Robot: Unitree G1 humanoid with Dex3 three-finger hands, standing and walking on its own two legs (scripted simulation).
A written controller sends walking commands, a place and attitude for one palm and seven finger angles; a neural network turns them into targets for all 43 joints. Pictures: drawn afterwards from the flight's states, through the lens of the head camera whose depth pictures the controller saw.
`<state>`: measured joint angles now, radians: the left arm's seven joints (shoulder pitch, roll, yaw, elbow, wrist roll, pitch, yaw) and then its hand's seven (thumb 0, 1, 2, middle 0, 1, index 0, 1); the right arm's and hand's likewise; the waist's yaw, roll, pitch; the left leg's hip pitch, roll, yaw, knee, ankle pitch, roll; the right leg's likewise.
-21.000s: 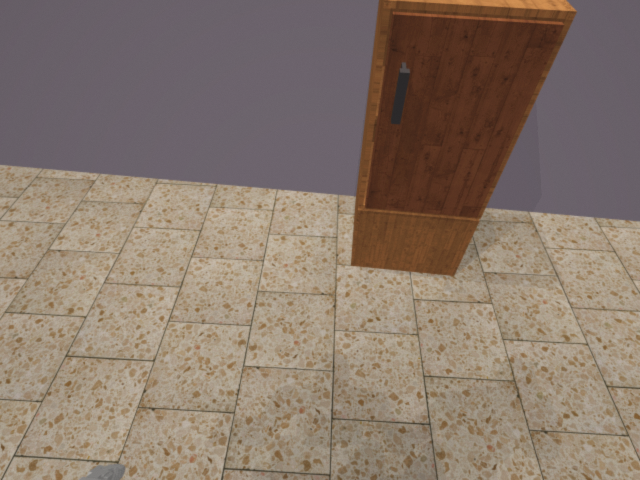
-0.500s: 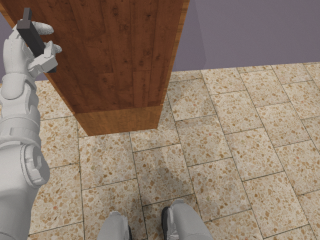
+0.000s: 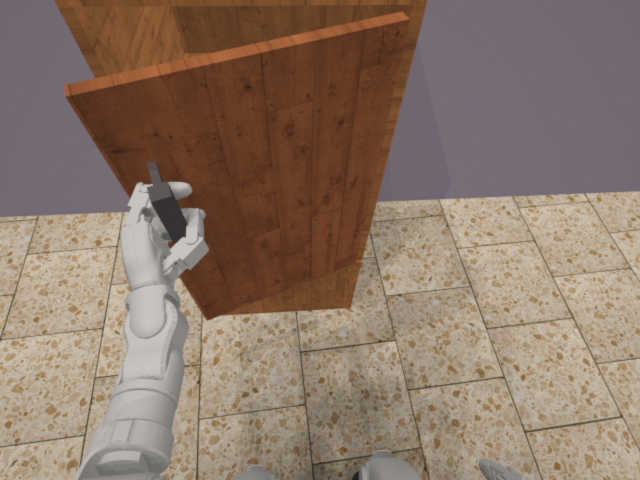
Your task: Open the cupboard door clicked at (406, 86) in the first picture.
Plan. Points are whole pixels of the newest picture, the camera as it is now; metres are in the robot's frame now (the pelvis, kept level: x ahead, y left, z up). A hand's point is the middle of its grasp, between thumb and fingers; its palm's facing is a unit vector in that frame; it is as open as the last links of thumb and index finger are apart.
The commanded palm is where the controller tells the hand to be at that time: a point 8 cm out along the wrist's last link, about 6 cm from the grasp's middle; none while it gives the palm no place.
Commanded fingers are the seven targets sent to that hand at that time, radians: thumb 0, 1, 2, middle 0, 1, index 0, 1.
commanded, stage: pull the door open along its arc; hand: left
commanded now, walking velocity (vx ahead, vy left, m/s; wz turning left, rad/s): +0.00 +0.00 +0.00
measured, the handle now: (172, 212) +0.44 +0.19 +0.05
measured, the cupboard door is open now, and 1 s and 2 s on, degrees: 20 47 49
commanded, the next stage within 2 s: open thumb and fingers to let go in 0.42 s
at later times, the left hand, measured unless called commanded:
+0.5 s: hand (290, 328) +0.28 +0.04 +0.05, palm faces +0.34 -0.94 -0.05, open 6.1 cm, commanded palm +0.24 +0.08 +0.05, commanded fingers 0.00 0.90 0.90 -0.40 -1.35 -0.40 -1.35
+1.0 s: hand (289, 319) +0.29 +0.04 +0.05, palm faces +0.46 -0.89 -0.03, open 11.9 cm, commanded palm +0.24 +0.08 +0.05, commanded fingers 0.00 -0.50 0.30 -0.28 -1.05 -0.28 -1.05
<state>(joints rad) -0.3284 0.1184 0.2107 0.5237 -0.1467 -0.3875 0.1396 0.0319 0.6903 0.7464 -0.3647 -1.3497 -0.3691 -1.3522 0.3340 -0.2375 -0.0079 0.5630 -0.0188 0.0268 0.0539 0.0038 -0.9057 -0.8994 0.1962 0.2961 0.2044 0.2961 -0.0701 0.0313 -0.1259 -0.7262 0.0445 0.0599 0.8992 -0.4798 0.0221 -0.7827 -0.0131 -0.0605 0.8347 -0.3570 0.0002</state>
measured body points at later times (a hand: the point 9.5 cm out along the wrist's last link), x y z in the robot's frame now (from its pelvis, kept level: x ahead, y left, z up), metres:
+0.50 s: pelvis +0.00 -0.04 +0.00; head +0.04 -0.05 +0.45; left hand +0.26 +0.09 +0.06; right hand +0.20 -0.22 -0.10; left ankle -0.03 +0.10 -0.69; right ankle +0.02 -0.12 -0.69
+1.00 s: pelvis -0.03 -0.06 +0.00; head +0.02 -0.08 +0.44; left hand +0.26 +0.08 +0.06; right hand +0.15 -0.28 -0.12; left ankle -0.03 +0.10 -0.69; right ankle +0.02 -0.12 -0.69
